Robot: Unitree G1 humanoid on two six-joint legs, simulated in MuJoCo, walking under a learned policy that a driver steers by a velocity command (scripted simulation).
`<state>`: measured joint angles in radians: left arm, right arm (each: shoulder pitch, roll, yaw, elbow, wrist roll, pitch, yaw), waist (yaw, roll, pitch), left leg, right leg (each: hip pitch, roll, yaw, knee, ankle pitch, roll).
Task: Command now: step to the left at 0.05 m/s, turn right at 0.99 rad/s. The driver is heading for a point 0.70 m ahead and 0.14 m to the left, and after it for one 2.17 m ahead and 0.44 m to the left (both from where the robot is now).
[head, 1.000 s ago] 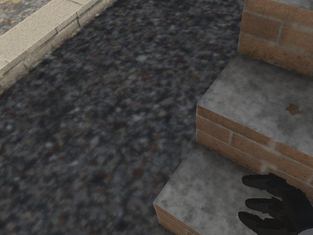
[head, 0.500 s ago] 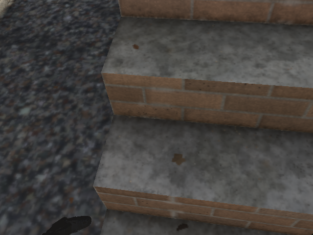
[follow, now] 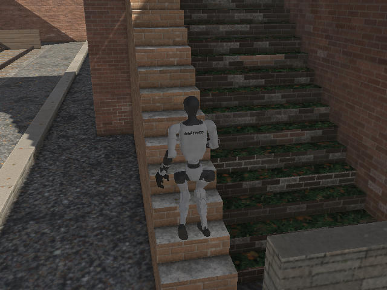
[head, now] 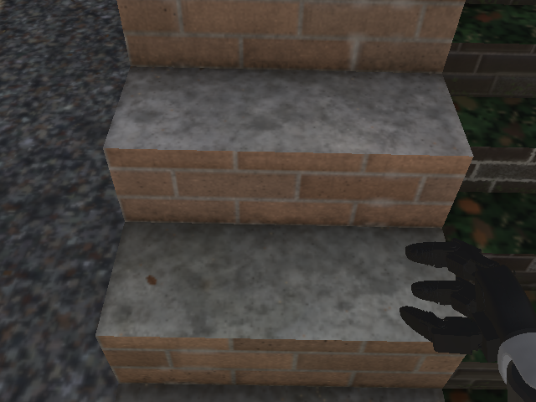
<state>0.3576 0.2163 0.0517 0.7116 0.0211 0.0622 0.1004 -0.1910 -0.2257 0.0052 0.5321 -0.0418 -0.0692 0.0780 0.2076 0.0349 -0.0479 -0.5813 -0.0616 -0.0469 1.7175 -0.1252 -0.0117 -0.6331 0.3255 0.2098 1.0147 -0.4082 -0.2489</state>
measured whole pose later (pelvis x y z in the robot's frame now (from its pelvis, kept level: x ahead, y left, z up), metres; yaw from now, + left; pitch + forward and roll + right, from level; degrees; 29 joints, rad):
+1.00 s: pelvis +0.16 -0.02 +0.10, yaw +5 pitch -1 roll +0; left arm 0.27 0.27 0.03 0.71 0.04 -0.03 -0.03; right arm 0.21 -0.24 -0.09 0.63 -0.01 0.10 -0.05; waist -0.02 -0.06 -0.04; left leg -0.78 -0.08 0.11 1.52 -0.95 0.14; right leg -0.28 -0.14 -0.04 1.04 -0.23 0.04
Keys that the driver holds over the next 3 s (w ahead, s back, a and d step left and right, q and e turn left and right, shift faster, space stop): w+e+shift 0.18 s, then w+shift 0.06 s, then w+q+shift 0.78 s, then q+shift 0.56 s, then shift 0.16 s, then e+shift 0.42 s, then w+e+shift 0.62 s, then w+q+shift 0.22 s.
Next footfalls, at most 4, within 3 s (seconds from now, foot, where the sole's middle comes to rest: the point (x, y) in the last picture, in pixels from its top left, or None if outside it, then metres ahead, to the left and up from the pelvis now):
0.18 left None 0.06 0.10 -0.70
0.48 right None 0.07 -0.19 -0.70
0.92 left None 0.23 0.04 -0.50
1.22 right None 0.14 -0.10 -0.50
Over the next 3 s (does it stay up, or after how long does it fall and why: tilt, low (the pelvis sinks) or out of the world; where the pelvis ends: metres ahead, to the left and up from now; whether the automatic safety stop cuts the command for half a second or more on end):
stays up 0.31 -0.06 0.24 its command is cut before an obstacle after 0.3 s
